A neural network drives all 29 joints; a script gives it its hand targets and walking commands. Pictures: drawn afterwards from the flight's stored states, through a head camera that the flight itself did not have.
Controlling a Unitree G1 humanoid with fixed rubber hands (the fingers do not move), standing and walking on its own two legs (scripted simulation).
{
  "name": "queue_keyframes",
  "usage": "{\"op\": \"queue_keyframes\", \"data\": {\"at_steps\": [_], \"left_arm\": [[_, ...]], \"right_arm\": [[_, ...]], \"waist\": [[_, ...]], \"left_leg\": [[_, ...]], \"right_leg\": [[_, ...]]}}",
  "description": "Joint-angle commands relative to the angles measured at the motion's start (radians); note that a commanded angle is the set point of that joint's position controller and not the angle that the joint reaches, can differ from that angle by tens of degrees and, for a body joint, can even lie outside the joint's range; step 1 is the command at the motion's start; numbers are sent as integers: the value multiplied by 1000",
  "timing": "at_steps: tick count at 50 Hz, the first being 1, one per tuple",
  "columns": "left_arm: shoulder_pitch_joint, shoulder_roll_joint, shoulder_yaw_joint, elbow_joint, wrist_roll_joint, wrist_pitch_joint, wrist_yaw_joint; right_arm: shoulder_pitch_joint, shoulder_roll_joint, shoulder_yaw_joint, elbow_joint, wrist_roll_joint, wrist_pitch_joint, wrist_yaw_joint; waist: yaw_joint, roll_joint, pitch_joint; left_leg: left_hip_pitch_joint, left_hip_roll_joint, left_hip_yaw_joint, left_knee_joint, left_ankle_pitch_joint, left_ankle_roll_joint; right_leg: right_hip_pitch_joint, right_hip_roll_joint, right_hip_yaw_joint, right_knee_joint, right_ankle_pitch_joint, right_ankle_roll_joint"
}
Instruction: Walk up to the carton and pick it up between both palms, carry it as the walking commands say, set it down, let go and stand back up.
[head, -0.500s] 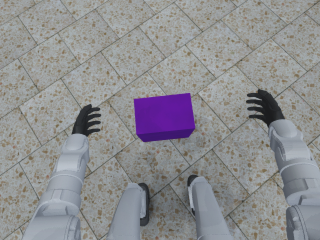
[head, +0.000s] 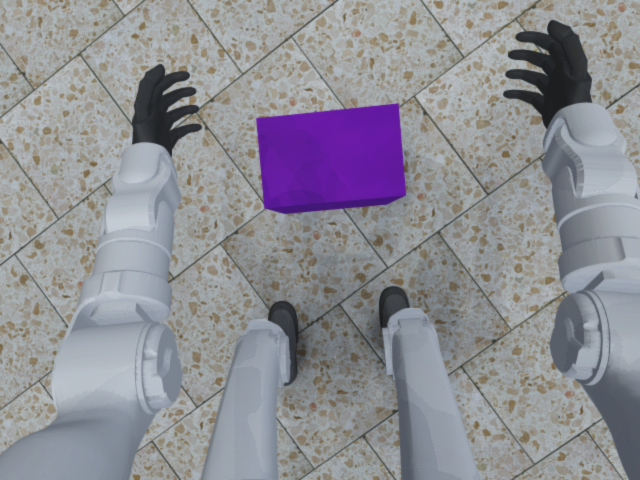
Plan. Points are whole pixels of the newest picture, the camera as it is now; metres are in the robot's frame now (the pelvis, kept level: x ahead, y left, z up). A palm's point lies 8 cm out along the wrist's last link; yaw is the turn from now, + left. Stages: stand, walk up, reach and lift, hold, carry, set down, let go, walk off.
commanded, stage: reach and lift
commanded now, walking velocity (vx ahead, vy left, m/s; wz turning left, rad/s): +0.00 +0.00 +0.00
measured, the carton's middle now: (331, 168) +0.50 -0.01 -0.52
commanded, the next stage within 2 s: none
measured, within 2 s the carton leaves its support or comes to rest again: neither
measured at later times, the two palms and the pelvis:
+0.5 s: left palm (199, 176) +0.46 +0.19 -0.26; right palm (493, 148) +0.47 -0.24 -0.25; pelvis -0.05 +0.00 -0.11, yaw +3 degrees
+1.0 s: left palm (229, 178) +0.47 +0.18 -0.39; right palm (462, 157) +0.48 -0.24 -0.38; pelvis -0.03 +0.00 -0.21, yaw +4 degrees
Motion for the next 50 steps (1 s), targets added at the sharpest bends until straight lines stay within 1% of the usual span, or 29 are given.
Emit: {"op": "queue_keyframes", "data": {"at_steps": [1, 2, 7, 8, 9, 10, 13, 15, 16, 19, 21, 23, 25, 26, 28, 32, 33, 34, 36, 37, 38, 41, 42, 43, 44, 46, 47, 48, 50], "left_arm": [[-112, 54, 89, -138, -32, -55, -12], [-127, 70, 101, -166, -10, -59, -12], [-133, -8, 73, -79, 0, -63, -9], [-102, 28, 110, 16, 34, -52, -7], [-160, 30, 93, -15, 22, -53, -3], [-194, 52, 118, 49, 20, -44, 3], [-317, 60, 82, -49, 17, -36, 6], [-357, 124, 114, -97, 28, -36, 30], [-432, 85, 46, -111, -15, -19, 33], [-527, 173, 31, -338, -49, 0, 71], [-552, 172, -21, -200, -94, 36, 81], [-531, 241, -7, -172, -68, 56, 74], [-536, 207, -10, -112, -71, 58, 82], [-481, 231, 13, -68, -64, 57, 79], [-474, 178, 11, 43, -49, 45, 74], [-457, 193, 27, -7, -24, 3, 69], [-484, 167, -2, -8, -32, -5, 72], [-484, 157, -25, -167, -54, -7, 81], [-464, 169, -33, -47, -69, -26, 79], [-465, 121, -74, -68, -105, -23, 75], [-481, 165, -50, -105, -79, -33, 80], [-473, 123, -89, -108, -76, -40, 91], [-441, 195, -43, -112, -72, -43, 92], [-442, 158, -91, -161, -94, -45, 90], [-394, 180, -67, 7, -74, -52, 87], [-406, 171, -71, -29, -78, -56, 84], [-385, 144, -79, 67, -75, -63, 75], [-445, 139, -95, 38, -93, -58, 78], [-417, 189, -70, 82, -76, -71, 81]], "right_arm": [[-164, -105, -66, -192, -37, -75, 13], [-208, -89, -51, -232, -13, -75, 22], [-130, -84, -90, -57, -64, -95, 45], [-153, -110, -103, -19, -73, -80, 37], [-181, -97, -82, -1, -65, -81, 45], [-227, -81, -59, 54, -58, -68, 47], [-306, -143, -83, -14, -72, -55, 36], [-319, -139, -72, -21, -50, -53, 29], [-349, -184, -100, 2, -45, -49, 29], [-480, -290, -110, -209, -12, -42, -6], [-520, -301, -40, -93, 5, -8, 0], [-557, -324, -43, -174, 18, 6, -21], [-537, -339, -60, -121, 12, 10, -37], [-490, -336, -64, -88, -17, 6, -35], [-459, -271, -29, 33, 1, 0, -30], [-434, -262, -56, -9, -6, -28, -31], [-472, -267, -65, 1, 12, -37, -30], [-414, -285, -69, -108, 20, -42, -27], [-416, -280, -37, 8, 31, -54, -38], [-398, -269, -33, 14, 45, -60, -31], [-404, -249, -12, -26, 54, -63, -30], [-370, -279, -34, 16, 81, -76, -35], [-382, -310, -39, -38, 56, -82, -42], [-375, -260, -15, -90, 92, -87, -42], [-333, -264, 4, 107, 96, -80, -41], [-397, -290, -29, -30, 73, -98, -46], [-349, -210, 16, 66, 113, -97, -40], [-378, -264, -16, 78, 86, -103, -45], [-391, -255, -7, 73, 103, -106, -50]], "waist": [[-7, -154, -1205], [34, -110, -1245], [-27, -78, -963], [14, -48, -921], [-17, -87, -886], [19, -113, -844], [-29, -74, -924], [10, -47, -1069], [-69, -23, -1034], [-56, 13, -1366], [-64, -58, -1181], [-30, -24, -1202], [-36, -5, -1170], [-55, -60, -1088], [-8, -36, -915], [-30, -58, -1004], [-19, 1, -971], [-58, 40, -1181], [-66, -33, -1015], [-120, -42, -1046], [-70, -27, -1135], [-89, 78, -1096], [-83, 8, -1142], [-80, 43, -1173], [-63, 27, -993], [-88, 8, -1029], [-47, 33, -870], [-103, 15, -896], [-60, 21, -824]], "left_leg": [[309, -103, -15, 18, 577, -18], [368, -102, -12, 24, 575, -20], [208, -81, -45, 93, 485, -33], [188, -87, -29, 107, 415, -39], [154, -81, -36, 116, 355, -29], [101, -83, -38, 145, 305, -33], [54, -86, -14, 200, 272, -49], [148, -94, -20, 242, 241, -48], [92, -91, -17, 285, 151, -55], [290, -104, -20, 332, 172, -49], [98, -99, 1, 382, 28, -42], [56, -100, 38, 424, -60, -43], [7, -104, 39, 453, -62, -45], [-48, -103, 28, 477, -74, -36], [-155, -109, 47, 486, -106, -37], [-114, -110, 35, 569, 3, -37], [-126, -105, 33, 585, 16, -38], [28, -108, 17, 597, 125, -41], [-98, -109, 24, 648, 121, -42], [-87, -93, 5, 654, 122, -35], [-8, -102, 9, 666, 174, -34], [47, -91, -3, 718, 252, -49], [36, -102, -2, 737, 285, -49], [67, -99, -5, 738, 325, -43], [-38, -96, 13, 761, 226, -47], [-72, -84, -8, 773, 227, -38], [-179, -97, 16, 776, 188, -36], [-126, -86, -16, 794, 201, -38], [-195, -90, -6, 815, 174, -39]], "right_leg": [[655, 52, -161, 25, 680, -26], [620, 51, -165, 24, 632, -24], [282, 45, -187, 86, 465, -32], [231, 48, -171, 85, 390, -34], [203, 47, -182, 102, 338, -33], [137, 47, -176, 135, 261, -28], [161, 38, -177, 167, 279, -25], [128, 41, -206, 234, 209, -23], [85, 42, -216, 254, 146, -34], [170, 49, -238, 316, 170, -38], [106, 36, -236, 361, 41, -33], [109, 32, -224, 357, -76, -30], [132, 27, -221, 406, -49, -30], [94, 27, -225, 436, -42, -29], [5, 24, -211, 454, -71, -33], [-10, 22, -209, 526, 14, -17], [-53, 22, -204, 553, 40, -24], [24, 36, -220, 571, 143, -29], [-52, 22, -201, 619, 143, -30], [-26, 10, -223, 646, 165, -24], [-20, 12, -221, 657, 190, -22], [-130, 12, -210, 692, 211, -30], [-84, 7, -223, 715, 244, -21], [-57, 18, -229, 726, 291, -17], [-136, 5, -200, 740, 206, -16], [-118, 1, -209, 753, 205, -6], [-164, 8, -193, 741, 191, -9], [-175, -3, -201, 779, 192, -15], [-216, -3, -181, 791, 163, -13]]}}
